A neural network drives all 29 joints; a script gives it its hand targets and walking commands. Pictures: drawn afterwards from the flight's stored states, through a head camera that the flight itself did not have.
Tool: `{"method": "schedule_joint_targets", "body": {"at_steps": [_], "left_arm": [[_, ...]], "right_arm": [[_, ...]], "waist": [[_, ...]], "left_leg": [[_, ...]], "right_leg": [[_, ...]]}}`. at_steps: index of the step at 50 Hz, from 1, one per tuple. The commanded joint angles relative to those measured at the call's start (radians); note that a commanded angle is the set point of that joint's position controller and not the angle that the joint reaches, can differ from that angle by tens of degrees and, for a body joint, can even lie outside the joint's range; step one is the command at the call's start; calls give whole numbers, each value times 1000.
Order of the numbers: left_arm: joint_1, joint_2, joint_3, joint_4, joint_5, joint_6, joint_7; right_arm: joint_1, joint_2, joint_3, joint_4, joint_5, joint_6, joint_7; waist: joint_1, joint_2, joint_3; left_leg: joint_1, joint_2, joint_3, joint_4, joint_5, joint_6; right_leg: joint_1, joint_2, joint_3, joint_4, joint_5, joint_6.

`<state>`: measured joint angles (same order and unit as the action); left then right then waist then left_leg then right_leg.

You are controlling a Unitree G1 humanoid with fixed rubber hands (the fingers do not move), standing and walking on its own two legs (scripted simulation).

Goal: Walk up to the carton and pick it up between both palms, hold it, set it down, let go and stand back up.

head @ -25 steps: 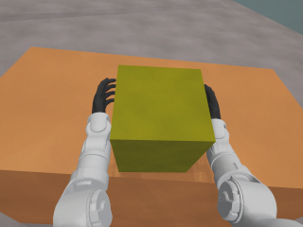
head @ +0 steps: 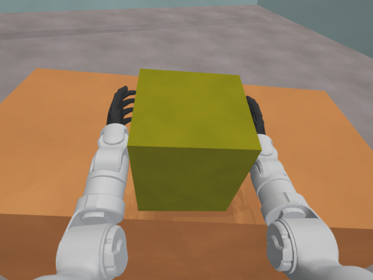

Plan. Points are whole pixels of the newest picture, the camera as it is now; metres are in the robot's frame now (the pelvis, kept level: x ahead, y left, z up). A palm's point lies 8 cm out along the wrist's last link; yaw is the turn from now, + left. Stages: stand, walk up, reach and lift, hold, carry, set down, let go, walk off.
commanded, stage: reach and lift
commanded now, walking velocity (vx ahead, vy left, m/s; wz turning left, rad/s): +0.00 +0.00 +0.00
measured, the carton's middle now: (186, 146) +0.38 +0.01 +0.11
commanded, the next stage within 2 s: hold in 1.76 s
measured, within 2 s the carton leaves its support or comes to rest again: neither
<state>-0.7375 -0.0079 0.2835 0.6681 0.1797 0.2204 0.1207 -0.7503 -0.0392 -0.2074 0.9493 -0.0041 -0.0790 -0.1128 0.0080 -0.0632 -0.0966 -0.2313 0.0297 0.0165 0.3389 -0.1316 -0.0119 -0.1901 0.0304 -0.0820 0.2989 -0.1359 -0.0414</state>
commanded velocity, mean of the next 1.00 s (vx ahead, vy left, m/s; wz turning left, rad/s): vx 0.00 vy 0.00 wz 0.00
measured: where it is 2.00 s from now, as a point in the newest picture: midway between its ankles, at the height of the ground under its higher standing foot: outside the picture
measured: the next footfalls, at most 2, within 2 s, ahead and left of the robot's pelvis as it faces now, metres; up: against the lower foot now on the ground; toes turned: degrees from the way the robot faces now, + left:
none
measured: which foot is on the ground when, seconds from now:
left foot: down 0.00-1.00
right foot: down 0.00-1.00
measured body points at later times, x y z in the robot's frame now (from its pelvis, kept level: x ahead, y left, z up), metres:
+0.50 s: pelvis +0.00 +0.02 +0.00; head -0.04 +0.05 +0.45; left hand +0.40 +0.18 +0.19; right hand +0.40 -0.12 +0.18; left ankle +0.03 +0.13 -0.75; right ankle +0.01 -0.09 -0.75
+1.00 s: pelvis +0.00 +0.03 +0.00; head -0.06 +0.05 +0.44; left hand +0.40 +0.17 +0.22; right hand +0.39 -0.13 +0.21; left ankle +0.03 +0.13 -0.75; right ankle +0.01 -0.09 -0.75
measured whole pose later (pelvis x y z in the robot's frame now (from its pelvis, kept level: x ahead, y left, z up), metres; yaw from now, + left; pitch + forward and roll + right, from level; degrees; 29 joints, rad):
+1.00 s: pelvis +0.00 +0.03 +0.00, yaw +0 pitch -6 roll -1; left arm -0.80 0.02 0.28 0.38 0.20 0.71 0.10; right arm -0.85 -0.11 -0.06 0.75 0.26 0.36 -0.18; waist -0.08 -0.03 -0.05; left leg -0.12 0.01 0.03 0.39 -0.18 0.02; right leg -0.06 0.01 -0.06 0.30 -0.15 -0.01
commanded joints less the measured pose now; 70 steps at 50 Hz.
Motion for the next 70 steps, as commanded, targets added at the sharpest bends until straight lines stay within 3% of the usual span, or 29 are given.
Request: {"method": "schedule_joint_targets", "body": {"at_steps": [1, 4, 5, 6, 11, 16, 21, 35, 48, 58, 70], "left_arm": [[-650, -646, -378, -166, -21, 57, -163], [-646, -637, -385, -245, -19, 115, -180], [-643, -581, -350, -228, 5, 142, -192], [-642, -598, -359, -250, -1, 165, -202], [-675, -632, -446, -411, -42, 224, -208], [-677, -640, -488, -448, -56, 266, -206], [-690, -661, -532, -482, -80, 298, -195], [-746, -646, -517, -480, -99, 394, -169], [-861, -645, -477, -417, -131, 422, -164], [-922, -637, -458, -397, -157, 419, -163], [-952, -618, -459, -435, -172, 437, -160]], "right_arm": [[-881, 552, 344, -352, 60, 8, 78], [-872, 547, 377, -388, 113, 58, 57], [-852, 573, 384, -336, 114, 92, 54], [-869, 568, 386, -379, 128, 101, 52], [-901, 586, 450, -537, 191, 134, 38], [-886, 572, 448, -579, 197, 175, 31], [-909, 569, 463, -628, 220, 208, 29], [-1001, 583, 490, -635, 299, 309, 29], [-1077, 610, 457, -567, 344, 388, 27], [-1105, 620, 450, -537, 379, 426, 15], [-1119, 624, 482, -569, 443, 472, -4]], "waist": [[-24, 44, -464], [-36, 59, -427], [4, 62, -297], [-14, 55, -310], [-59, 95, -413], [-102, 95, -377], [-121, 110, -394], [-91, 103, -400], [-92, 97, -399], [-107, 101, -429], [-103, 104, -454]], "left_leg": [[238, -47, 8, 5, 207, 11], [260, -51, -1, 2, 226, 3], [214, -67, -1, -24, 168, 15], [213, -64, 2, -40, 142, 17], [291, -72, -19, 19, 283, -8], [315, -63, -32, 15, 254, -17], [355, -52, -44, 31, 289, -32], [331, -42, -40, 27, 246, -10], [278, -45, -37, 7, 143, 2], [262, -53, -42, 15, 146, -5], [267, -59, -49, 35, 195, -12]], "right_leg": [[220, -23, 37, -20, 287, 87], [234, -18, 32, -14, 300, 95], [285, -28, 34, -26, 268, 99], [274, -23, 37, -23, 261, 102], [304, -3, 26, -7, 357, 96], [259, 8, 12, -19, 277, 87], [220, 21, 3, -24, 237, 77], [189, 33, 27, -34, 147, 70], [155, 34, 47, -43, 95, 74], [166, 36, 53, -38, 134, 81], [178, 44, 58, -29, 189, 90]]}}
